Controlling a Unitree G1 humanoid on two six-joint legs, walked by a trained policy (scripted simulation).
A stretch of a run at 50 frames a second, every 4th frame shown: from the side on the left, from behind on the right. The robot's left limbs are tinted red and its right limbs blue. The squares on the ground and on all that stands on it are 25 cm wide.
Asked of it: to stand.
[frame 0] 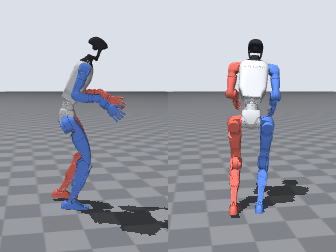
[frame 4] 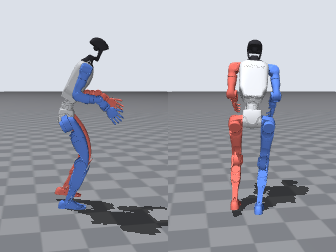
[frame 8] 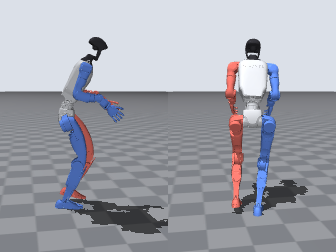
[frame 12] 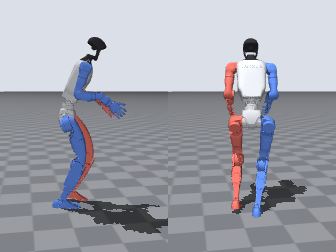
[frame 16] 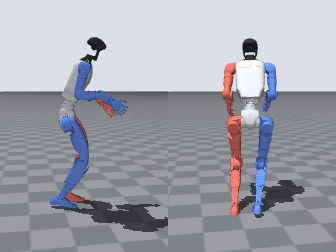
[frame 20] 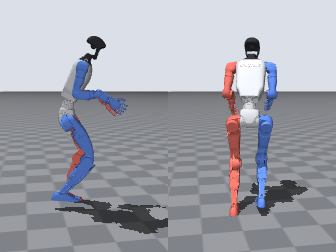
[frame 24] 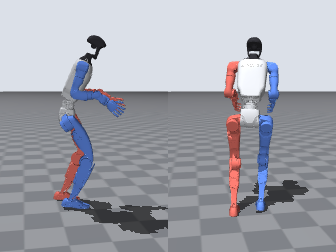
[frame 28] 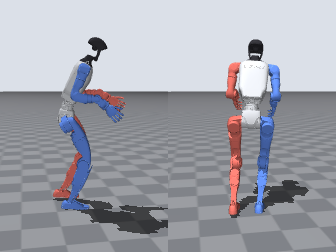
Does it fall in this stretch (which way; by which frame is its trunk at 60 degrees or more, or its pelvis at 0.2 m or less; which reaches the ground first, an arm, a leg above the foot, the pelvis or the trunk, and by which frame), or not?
no
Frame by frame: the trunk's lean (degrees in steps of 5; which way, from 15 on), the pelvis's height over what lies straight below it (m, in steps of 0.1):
0: 30 forward, 0.8
4: 30 forward, 0.8
8: 30 forward, 0.8
12: 25 forward, 0.8
16: 25 forward, 0.7
20: 25 forward, 0.8
24: 25 forward, 0.8
28: 30 forward, 0.7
